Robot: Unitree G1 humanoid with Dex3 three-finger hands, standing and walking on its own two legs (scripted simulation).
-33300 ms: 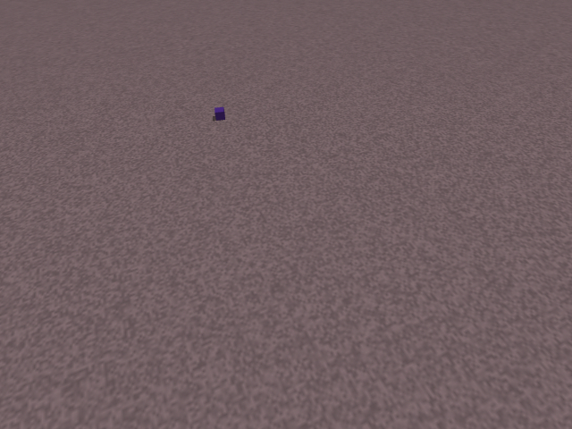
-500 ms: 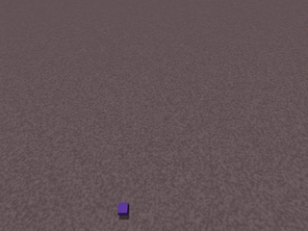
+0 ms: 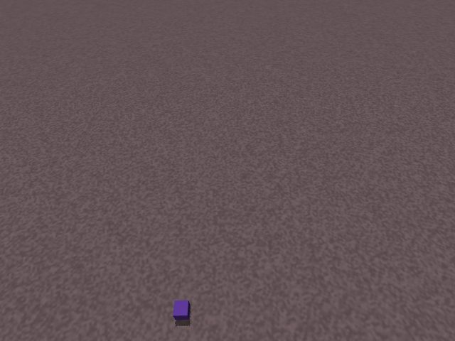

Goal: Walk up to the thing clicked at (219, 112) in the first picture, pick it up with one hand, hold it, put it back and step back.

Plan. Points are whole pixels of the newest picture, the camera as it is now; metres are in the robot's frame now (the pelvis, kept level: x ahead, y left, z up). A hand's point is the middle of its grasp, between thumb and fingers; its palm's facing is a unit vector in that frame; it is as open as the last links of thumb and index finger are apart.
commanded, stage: stand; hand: left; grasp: from above
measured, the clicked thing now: (181, 310) +0.40 +0.25 -0.75
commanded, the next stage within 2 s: step back in 0.50 s
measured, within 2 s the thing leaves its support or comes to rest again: neither
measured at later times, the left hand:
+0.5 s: hand out of the picture +0.07 +0.25 -0.16, palm faces +0.00 -0.94 -0.34, open 7.4 cm
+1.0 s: hand out of the picture +0.06 +0.30 -0.19, palm faces -0.04 -0.92 -0.39, open 7.4 cm
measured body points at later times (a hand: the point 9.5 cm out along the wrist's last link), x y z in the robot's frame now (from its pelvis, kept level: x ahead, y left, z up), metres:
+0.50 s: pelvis +0.00 +0.00 +0.00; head +0.00 +0.00 +0.45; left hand +0.07 +0.30 -0.13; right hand +0.07 -0.30 -0.14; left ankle +0.01 +0.13 -0.75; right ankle -0.01 -0.13 -0.75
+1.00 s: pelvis -0.09 +0.03 -0.04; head -0.02 +0.05 +0.40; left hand +0.07 +0.35 -0.16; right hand -0.03 -0.30 -0.15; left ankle -0.11 +0.13 -0.75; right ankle -0.02 -0.12 -0.73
